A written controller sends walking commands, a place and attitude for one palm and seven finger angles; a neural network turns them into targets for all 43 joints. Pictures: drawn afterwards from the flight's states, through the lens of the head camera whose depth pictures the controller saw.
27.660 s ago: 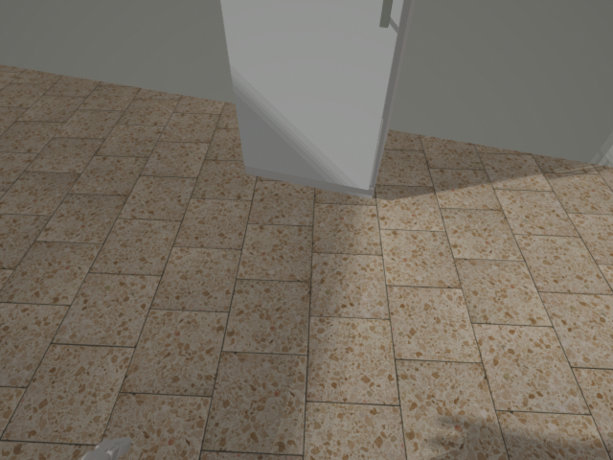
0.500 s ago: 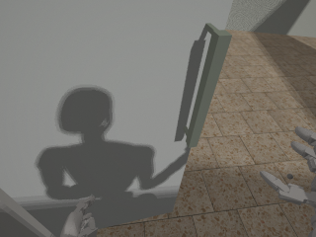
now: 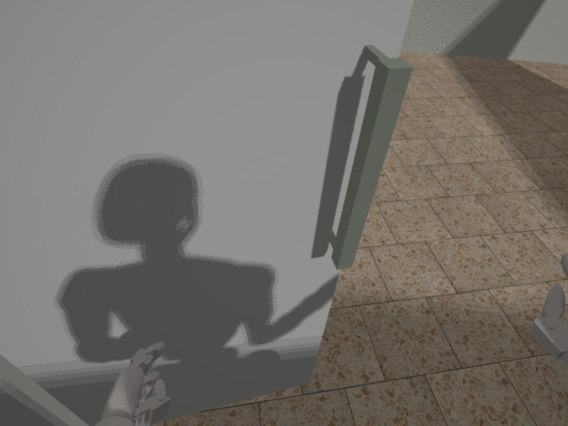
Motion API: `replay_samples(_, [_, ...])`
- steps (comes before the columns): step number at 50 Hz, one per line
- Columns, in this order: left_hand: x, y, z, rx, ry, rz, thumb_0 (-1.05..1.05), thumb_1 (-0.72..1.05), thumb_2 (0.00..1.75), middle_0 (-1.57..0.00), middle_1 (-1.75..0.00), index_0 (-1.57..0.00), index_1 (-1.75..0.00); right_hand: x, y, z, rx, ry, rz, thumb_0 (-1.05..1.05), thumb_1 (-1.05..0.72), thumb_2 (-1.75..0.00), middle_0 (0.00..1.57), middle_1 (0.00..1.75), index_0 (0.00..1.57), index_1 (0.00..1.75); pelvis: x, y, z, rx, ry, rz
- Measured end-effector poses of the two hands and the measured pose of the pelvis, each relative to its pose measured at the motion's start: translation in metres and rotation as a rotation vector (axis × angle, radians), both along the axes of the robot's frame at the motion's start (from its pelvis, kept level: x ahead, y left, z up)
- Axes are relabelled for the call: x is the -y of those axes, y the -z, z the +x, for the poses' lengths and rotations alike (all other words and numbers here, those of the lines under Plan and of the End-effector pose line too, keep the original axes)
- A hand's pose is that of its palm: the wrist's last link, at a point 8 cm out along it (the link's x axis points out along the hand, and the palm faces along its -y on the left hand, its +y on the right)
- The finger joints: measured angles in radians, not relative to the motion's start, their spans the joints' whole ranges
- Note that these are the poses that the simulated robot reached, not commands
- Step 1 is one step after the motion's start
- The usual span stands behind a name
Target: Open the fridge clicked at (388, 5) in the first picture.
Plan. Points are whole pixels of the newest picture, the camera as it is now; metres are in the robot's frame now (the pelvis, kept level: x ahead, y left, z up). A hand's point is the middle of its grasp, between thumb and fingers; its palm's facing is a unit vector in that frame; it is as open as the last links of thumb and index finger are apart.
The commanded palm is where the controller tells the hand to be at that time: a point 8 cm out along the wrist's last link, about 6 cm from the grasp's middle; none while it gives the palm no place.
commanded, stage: draw the hand back to the body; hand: right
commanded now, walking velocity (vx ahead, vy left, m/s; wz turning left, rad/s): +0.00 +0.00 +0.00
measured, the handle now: (354, 176) +0.38 -0.10 +0.20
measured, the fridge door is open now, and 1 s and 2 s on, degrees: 71 71 71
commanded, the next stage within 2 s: step back with the hand held close in 0.14 s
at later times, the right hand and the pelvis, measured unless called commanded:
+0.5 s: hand (519, 311) +0.20 -0.25 +0.16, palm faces +0.39 +0.81 -0.44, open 7.4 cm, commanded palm +0.14 -0.29 +0.18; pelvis -0.01 +0.00 +0.00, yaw +2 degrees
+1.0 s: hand out of the picture +0.13 -0.28 +0.15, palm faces +0.44 +0.81 -0.39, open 7.4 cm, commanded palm +0.06 -0.32 +0.18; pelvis -0.08 -0.02 -0.02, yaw +0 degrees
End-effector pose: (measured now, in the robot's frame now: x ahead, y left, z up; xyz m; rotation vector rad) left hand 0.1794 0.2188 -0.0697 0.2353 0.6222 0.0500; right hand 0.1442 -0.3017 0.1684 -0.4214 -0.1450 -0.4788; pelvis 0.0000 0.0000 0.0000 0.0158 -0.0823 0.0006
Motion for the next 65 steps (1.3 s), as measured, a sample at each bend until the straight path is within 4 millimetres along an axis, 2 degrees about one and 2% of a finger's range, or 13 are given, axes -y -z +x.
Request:
replay_samples(14, [-0.01,0.004,-0.005,-0.013,-0.018,-0.014,0.01,0.9,0.9,-0.2,-0.3,-0.21,-0.3,-0.011,-0.003,0.002,-0.011,-0.011,-0.014,0.01,-0.89,-0.9,0.21,0.3,0.21,0.3,-0.01,-0.001,0.001,0.002,-0.002,-0.001])
replay_samples(20, [-0.018,0.004,-0.013,-0.059,-0.048,0.012,0.01,0.9,0.9,-0.2,-0.3,-0.21,-0.3,-0.008,-0.017,0.012,0.058,-0.035,-0.083,0.01,-0.89,-0.9,0.21,0.3,0.21,0.3,-0.01,0.0,-0.006,-0.039,-0.019,0.007])
replay_samples(27, [-0.027,0.002,-0.037,-0.09,-0.145,0.036,0.01,0.9,0.9,-0.2,-0.3,-0.21,-0.3,-0.014,0.001,0.016,-0.029,-0.134,-0.1,0.01,-0.89,-0.9,0.21,0.3,0.21,0.3,0.001,0.002,-0.017,-0.071,-0.039,-0.006])
replay_samples(32, [-0.025,0.003,-0.056,-0.106,-0.169,0.052,0.01,0.9,0.9,-0.2,-0.3,-0.2,-0.3,-0.008,0.002,0.001,-0.034,-0.153,-0.137,0.01,-0.89,-0.9,0.21,0.3,0.21,0.3,0.004,0.006,-0.028,-0.074,-0.036,-0.012])
replay_samples(37, [-0.017,0.008,-0.07,-0.107,-0.143,0.05,0.01,0.9,0.9,-0.2,-0.3,-0.2,-0.3,0.001,-0.005,-0.021,0.023,-0.114,-0.164,0.01,-0.89,-0.9,0.21,0.3,0.21,0.3,0.006,0.011,-0.042,-0.068,-0.026,-0.009])
replay_samples(42, [-0.009,0.016,-0.083,-0.102,-0.114,0.037,0.01,0.9,0.9,-0.2,-0.3,-0.2,-0.3,0.004,-0.004,-0.041,0.073,-0.074,-0.15,0.01,-0.89,-0.9,0.21,0.3,0.21,0.3,0.007,0.017,-0.056,-0.066,-0.017,0.001])
replay_samples(51, [0.0,0.018,-0.113,-0.129,-0.114,0.083,0.01,0.9,0.9,-0.2,-0.3,-0.21,-0.3,0.013,0.003,-0.056,0.139,-0.111,-0.128,0.01,-0.89,-0.9,0.21,0.3,0.21,0.3,0.02,0.023,-0.079,-0.065,-0.006,0.023])
replay_samples(57, [0.012,0.011,-0.127,-0.112,-0.118,0.071,0.01,0.9,0.9,-0.2,-0.3,-0.21,-0.3,0.03,-0.011,-0.069,0.146,-0.095,-0.183,0.01,-0.89,-0.9,0.21,0.3,0.21,0.3,0.025,0.015,-0.088,-0.079,-0.001,0.047])
replay_samples(61, [0.018,0.007,-0.131,-0.105,-0.089,0.058,0.01,0.9,0.9,-0.2,-0.3,-0.21,-0.3,0.026,-0.015,-0.077,0.145,-0.107,-0.167,0.01,-0.89,-0.9,0.21,0.3,0.21,0.3,0.024,0.01,-0.099,-0.102,-0.031,0.046])
replay_samples(65, [0.017,0.008,-0.135,-0.084,-0.07,0.042,0.01,0.9,0.9,-0.2,-0.3,-0.21,-0.3,0.011,-0.012,-0.084,0.124,-0.165,-0.158,0.01,-0.89,-0.9,0.21,0.3,0.21,0.3,0.02,0.011,-0.123,-0.112,-0.057,0.041])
